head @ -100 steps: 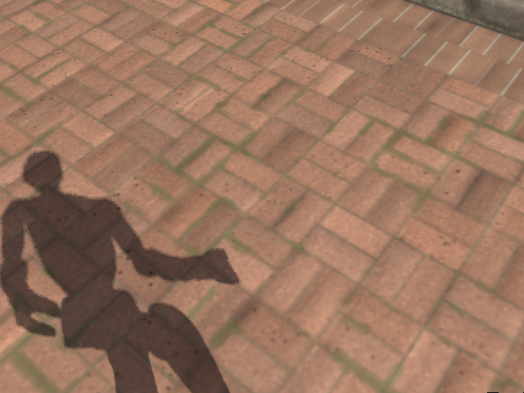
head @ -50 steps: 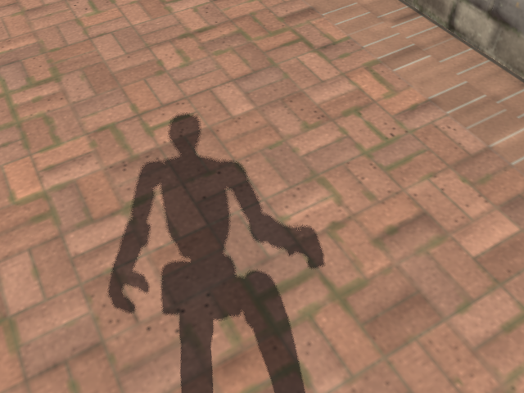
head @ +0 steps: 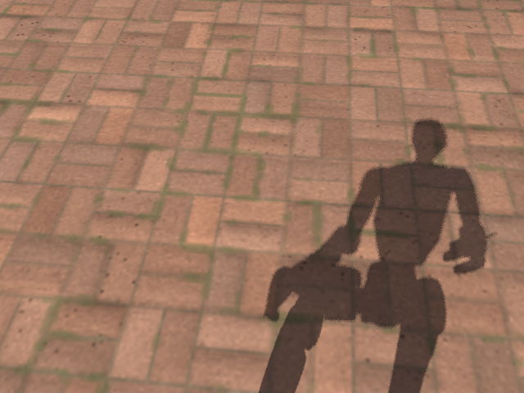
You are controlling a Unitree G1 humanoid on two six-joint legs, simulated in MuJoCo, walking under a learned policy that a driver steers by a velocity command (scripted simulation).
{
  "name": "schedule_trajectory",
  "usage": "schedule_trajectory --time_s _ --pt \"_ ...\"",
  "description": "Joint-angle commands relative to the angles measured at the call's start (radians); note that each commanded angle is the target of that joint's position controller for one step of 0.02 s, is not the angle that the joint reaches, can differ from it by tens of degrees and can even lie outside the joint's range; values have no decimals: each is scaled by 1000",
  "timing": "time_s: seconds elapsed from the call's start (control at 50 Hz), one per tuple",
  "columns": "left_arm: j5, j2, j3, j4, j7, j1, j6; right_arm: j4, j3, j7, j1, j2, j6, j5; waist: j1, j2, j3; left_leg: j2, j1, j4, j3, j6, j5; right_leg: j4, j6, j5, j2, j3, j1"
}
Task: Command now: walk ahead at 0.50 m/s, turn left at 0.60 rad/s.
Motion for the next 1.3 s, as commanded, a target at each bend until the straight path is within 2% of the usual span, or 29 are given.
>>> schedule_trajectory --time_s 0.02,0.14,0.18,0.22,0.24,0.26,0.28,0.3,0.32,0.34,0.42,0.54,0.64,0.68,0.7,0.72,0.74,0.76,0.78,0.82,0.9,1.02,1.14,1.2,1.22,1.24,1.26,1.28,1.3 --pt "-5 162 34 -65 7 -79 -12 -78 4 18 -66 -17 -20 -1 -10 -118 15 18 -17 -151 16 3 148 -136 -138 289 -256 91 23" --pt "-32 219 49 -24 10 -17 19 -135 4 53 -192 -22 -23 2 8 -117 55 -25 50 -348 111 64 79 -73 -102 479 -300 -12 146" --pt "-42 253 60 -25 18 -23 32 -130 -18 53 -122 -65 -15 -6 -51 -153 -11 -95 189 -361 168 109 -27 85 -83 832 -297 -52 178" --pt "-41 233 50 -34 26 -31 40 -51 -75 33 179 -161 -4 -1 -215 -107 -168 -154 637 -451 151 182 35 497 -30 830 -243 -94 -4" --pt "10 113 13 -70 21 18 31 -31 -94 11 248 -257 3 8 -177 128 -242 78 959 -460 -230 279 26 846 21 78 -141 -91 -375" --pt "2 86 -11 -120 9 25 -5 -75 -85 19 221 -287 -18 5 -133 215 -418 255 1120 -644 -776 455 -205 1091 45 -394 25 132 -633" --pt "-37 184 14 -140 -3 -99 -30 -68 -60 28 214 -194 -34 -2 -191 73 -344 229 1076 -699 -687 389 -228 1114 31 -307 -37 229 -739" --pt "-50 179 9 -158 -7 -142 -45 -58 -49 28 180 -164 -45 -5 -167 51 -212 193 938 -705 -543 351 -163 1045 13 -217 -73 212 -750" --pt "-29 164 7 -143 1 -140 -50 -61 -41 26 111 -142 -49 -5 -116 -38 -142 146 788 -706 -439 316 -59 957 16 -148 -114 212 -690" --pt "-8 173 14 -135 6 -127 -44 -72 -31 23 58 -115 -50 -12 -79 -27 -106 113 680 -718 -366 301 53 882 25 -107 -136 215 -623" --pt "11 136 10 -132 4 -119 -6 -61 -28 3 39 -117 -57 -16 -41 -9 -70 62 495 -768 -256 311 233 744 80 -15 -130 188 -534" --pt "-1 83 -14 -192 -9 -348 -12 -5 -36 -22 126 -146 -45 -4 -125 20 -16 -7 421 -751 -197 234 94 328 101 316 -45 176 -443" --pt "-15 137 7 -211 -25 -367 -29 30 -36 -28 165 -134 -32 4 -118 57 -17 48 538 -630 -334 208 34 214 59 226 -26 222 -387" --pt "-15 153 22 -185 -22 -261 -36 31 -31 -28 146 -117 -25 -1 -61 82 -45 36 554 -548 -345 183 95 173 20 171 -19 189 -264" --pt "-1 180 36 -164 -17 -160 -42 30 -15 -25 155 -71 -26 -7 -18 63 -121 -15 530 -412 -298 152 147 166 -19 174 -58 206 -95" --pt "12 229 46 -151 -11 -14 -42 19 8 -23 185 -15 -28 -26 26 -62 -269 -82 407 -128 -212 112 -32 183 -80 139 -228 383 162" --pt "16 295 67 -99 -23 65 -30 10 18 -24 333 17 -37 14 -40 -426 -348 -206 59 175 -112 44 -432 48 -244 -135 -408 880 413" --pt "-15 193 44 -115 -30 43 -28 41 2 -27 307 -84 -40 19 -12 -284 -262 -139 -54 290 -154 32 -405 -6 -228 -354 -405 940 373" --pt "-18 140 30 -120 -26 -1 -22 29 -10 -25 183 -126 -39 12 13 -183 -140 -109 -81 307 -133 30 -313 -14 -191 -320 -364 778 259" --pt "0 116 17 -120 -22 -73 -12 0 -8 -24 65 -103 -45 -12 -14 -99 -31 -52 -41 227 -87 30 -206 -41 -178 -83 -290 581 65" --pt "-9 106 9 -90 -16 -60 -22 2 6 -10 67 -35 -47 -12 -53 -153 -32 -1 35 64 -25 22 -153 -106 -195 136 -239 417 -21" --pt "-25 171 20 -48 -7 -5 -5 -38 32 9 -120 5 -64 -15 0 -127 1 -5 85 -300 37 2 121 -148 -177 246 -209 256 -36" --pt "-38 198 25 4 -2 75 23 -75 25 33 -233 -26 -74 -3 9 -140 28 -43 156 -459 56 40 107 -93 -144 302 -270 248 64" --pt "-37 195 20 6 7 55 36 -5 -18 24 2 -106 -74 -15 -128 -121 -117 -92 526 -530 101 106 87 199 -88 609 -207 167 28" --pt "-12 146 -3 -23 10 46 32 29 -40 12 186 -177 -69 -26 -202 -26 -263 78 819 -496 -84 170 101 493 -48 395 -157 125 -160" --pt "-11 24 -41 -47 4 162 14 45 -55 11 230 -259 -63 -28 -143 244 -381 306 1107 -595 -536 323 -101 836 11 -265 17 118 -542" --pt "-35 128 -17 -30 0 107 -1 43 -31 11 235 -156 -62 -19 -187 149 -352 302 1061 -671 -612 312 -243 959 4 -352 -18 243 -656" --pt "-57 174 0 -58 -4 22 -10 42 -16 10 172 -122 -67 -18 -177 104 -205 271 940 -691 -463 269 -205 972 -8 -265 -60 241 -708" --pt "-53 164 -1 -63 -1 -20 -9 40 -7 11 109 -96 -71 -23 -146 47 -140 228 819 -714 -349 243 -119 933 -5 -177 -102 222 -677"
Velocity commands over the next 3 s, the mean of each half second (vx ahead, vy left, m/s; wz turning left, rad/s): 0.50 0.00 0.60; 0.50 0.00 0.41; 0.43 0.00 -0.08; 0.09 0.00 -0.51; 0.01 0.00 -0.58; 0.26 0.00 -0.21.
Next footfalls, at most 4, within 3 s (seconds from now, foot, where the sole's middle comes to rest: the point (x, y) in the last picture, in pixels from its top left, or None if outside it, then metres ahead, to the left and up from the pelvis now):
0.22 left None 0.28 0.15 -0.78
0.70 right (281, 342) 0.61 0.04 -0.78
1.22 left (156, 297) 0.72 0.40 -0.78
1.70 right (208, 224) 0.99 0.28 -0.78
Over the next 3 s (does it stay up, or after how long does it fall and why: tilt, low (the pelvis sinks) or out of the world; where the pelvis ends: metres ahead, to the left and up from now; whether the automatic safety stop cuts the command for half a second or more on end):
stays up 0.97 0.35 -0.01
